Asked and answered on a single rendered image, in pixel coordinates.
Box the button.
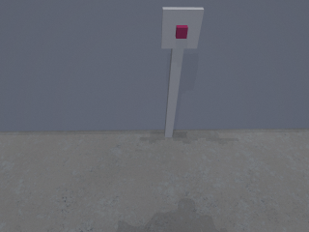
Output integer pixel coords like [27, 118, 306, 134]
[176, 25, 188, 39]

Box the panel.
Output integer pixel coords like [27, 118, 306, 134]
[161, 7, 204, 138]

